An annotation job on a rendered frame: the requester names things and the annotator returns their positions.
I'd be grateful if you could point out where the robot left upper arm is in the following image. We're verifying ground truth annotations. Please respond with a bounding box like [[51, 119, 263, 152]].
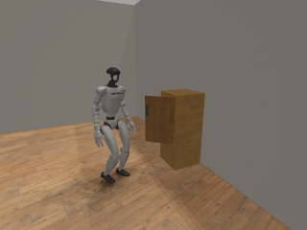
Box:
[[118, 85, 126, 107]]

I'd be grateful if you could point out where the robot right upper arm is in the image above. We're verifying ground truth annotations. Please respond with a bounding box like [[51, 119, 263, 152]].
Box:
[[93, 86, 107, 112]]

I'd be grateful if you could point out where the robot right hand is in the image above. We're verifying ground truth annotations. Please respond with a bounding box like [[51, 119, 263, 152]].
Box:
[[94, 129, 104, 147]]

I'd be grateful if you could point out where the robot left hand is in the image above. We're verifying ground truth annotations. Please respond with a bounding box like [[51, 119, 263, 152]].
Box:
[[127, 121, 136, 135]]

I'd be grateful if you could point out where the left robot forearm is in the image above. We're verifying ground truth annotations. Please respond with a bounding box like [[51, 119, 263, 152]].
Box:
[[121, 105, 131, 122]]

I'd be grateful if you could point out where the robot left foot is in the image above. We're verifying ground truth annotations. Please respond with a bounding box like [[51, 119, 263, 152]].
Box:
[[115, 168, 130, 177]]

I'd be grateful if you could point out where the right robot forearm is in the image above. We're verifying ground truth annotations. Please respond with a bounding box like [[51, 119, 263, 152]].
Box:
[[91, 104, 101, 130]]

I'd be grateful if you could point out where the cupboard door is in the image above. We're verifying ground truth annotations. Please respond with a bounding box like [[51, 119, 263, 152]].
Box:
[[145, 95, 176, 145]]

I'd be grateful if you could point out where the robot torso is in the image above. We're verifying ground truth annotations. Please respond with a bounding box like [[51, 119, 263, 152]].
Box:
[[101, 84, 122, 129]]

